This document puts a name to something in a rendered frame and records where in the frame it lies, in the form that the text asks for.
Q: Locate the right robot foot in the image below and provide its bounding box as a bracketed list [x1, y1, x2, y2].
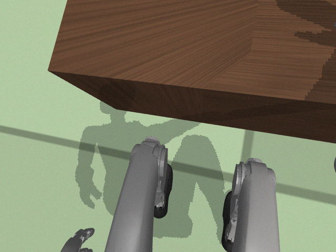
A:
[222, 191, 234, 252]

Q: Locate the left robot foot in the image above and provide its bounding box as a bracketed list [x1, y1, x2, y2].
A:
[154, 164, 173, 218]

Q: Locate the left robot hand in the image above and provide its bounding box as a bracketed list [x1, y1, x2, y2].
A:
[61, 228, 95, 252]

